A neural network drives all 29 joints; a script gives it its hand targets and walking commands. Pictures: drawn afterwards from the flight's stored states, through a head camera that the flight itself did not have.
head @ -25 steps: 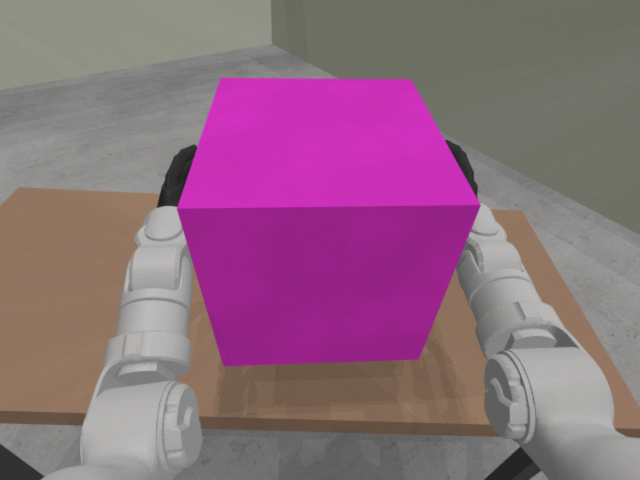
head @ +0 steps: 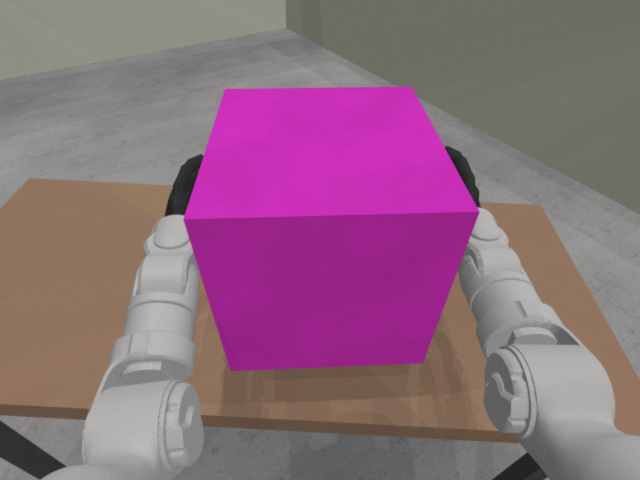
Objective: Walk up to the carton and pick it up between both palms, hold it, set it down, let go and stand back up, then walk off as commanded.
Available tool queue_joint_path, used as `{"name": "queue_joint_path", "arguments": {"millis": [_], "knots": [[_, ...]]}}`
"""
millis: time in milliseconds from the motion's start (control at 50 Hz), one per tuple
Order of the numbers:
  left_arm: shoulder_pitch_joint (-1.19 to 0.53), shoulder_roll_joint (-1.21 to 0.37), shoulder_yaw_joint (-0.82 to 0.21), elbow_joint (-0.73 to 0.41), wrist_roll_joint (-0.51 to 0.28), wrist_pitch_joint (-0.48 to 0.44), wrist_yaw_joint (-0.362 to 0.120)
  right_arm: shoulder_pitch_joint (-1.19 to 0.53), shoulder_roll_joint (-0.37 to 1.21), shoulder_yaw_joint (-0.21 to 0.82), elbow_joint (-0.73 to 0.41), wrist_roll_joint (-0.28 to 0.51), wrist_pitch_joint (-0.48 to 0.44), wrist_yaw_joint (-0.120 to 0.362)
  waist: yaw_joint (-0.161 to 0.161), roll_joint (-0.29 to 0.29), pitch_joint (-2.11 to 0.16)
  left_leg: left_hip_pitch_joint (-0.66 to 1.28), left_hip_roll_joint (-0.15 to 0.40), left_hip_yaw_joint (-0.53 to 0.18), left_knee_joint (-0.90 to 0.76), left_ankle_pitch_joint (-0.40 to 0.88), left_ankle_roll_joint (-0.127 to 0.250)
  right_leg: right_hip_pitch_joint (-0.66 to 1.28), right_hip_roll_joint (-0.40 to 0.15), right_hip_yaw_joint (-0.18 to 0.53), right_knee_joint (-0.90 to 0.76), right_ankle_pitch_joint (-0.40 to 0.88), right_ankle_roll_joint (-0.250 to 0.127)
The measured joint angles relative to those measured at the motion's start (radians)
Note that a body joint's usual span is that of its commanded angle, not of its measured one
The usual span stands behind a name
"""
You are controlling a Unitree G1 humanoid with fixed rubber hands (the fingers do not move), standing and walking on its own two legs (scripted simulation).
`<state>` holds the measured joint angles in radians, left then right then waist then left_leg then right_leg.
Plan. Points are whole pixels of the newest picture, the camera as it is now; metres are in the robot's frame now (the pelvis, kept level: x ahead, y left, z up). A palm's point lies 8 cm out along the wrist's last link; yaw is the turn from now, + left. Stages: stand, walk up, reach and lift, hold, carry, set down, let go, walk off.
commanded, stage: set down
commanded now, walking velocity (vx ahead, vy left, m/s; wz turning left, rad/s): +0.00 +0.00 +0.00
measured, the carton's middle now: (323, 225) +0.42 +0.02 +0.11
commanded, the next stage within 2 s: none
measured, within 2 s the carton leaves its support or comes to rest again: neither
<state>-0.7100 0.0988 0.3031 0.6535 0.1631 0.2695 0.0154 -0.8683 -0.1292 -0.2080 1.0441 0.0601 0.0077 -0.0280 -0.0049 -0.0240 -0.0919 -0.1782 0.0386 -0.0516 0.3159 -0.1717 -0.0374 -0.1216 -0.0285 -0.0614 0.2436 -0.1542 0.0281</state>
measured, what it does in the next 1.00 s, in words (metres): stands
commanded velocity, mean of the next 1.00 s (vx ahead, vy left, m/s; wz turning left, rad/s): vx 0.00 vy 0.00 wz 0.00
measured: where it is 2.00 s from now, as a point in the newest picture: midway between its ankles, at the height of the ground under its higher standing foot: outside the picture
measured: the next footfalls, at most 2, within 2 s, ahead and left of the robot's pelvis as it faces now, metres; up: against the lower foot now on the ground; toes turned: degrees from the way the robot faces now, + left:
none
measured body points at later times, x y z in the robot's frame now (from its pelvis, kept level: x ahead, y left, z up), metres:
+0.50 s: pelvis +0.01 +0.00 +0.00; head +0.00 +0.00 +0.45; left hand +0.41 +0.19 +0.12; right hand +0.44 -0.16 +0.14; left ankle -0.01 +0.14 -0.75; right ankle -0.02 -0.13 -0.75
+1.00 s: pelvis +0.02 -0.01 +0.00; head +0.02 +0.00 +0.45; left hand +0.42 +0.19 +0.09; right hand +0.45 -0.16 +0.12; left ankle -0.01 +0.14 -0.75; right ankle -0.02 -0.13 -0.75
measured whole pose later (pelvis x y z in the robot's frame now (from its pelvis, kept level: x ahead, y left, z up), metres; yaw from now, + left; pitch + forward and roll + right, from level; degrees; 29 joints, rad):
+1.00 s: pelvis +0.02 -0.01 +0.00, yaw +0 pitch +4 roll +0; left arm -0.71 0.07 0.34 0.86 0.16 0.09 0.05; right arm -0.87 -0.13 -0.34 1.15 -0.13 -0.08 0.04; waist 0.03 -0.01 -0.08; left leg -0.18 0.04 -0.05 0.28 -0.17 -0.04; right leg -0.14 -0.03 -0.06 0.24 -0.17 0.02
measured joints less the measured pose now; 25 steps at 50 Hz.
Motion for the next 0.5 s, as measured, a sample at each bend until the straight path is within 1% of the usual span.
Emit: {"name": "queue_joint_path", "arguments": {"millis": [260, 500], "knots": [[0.000, -0.006, 0.000, 0.060, 0.000, -0.056, 0.011, 0.000, 0.000, -0.031, 0.032, -0.046, -0.030, 0.016, 0.021, 0.009, 0.003, 0.000, 0.004, 0.000, -0.010, 0.000, -0.004, -0.005, 0.003, 0.000, 0.000, -0.005, -0.003], [0.000, -0.012, 0.000, 0.122, 0.000, -0.107, 0.023, 0.000, 0.000, -0.069, 0.063, -0.095, -0.054, 0.034, 0.026, 0.012, 0.003, 0.000, 0.004, 0.001, -0.019, 0.000, -0.005, -0.009, 0.003, 0.000, 0.000, -0.009, -0.004]]}}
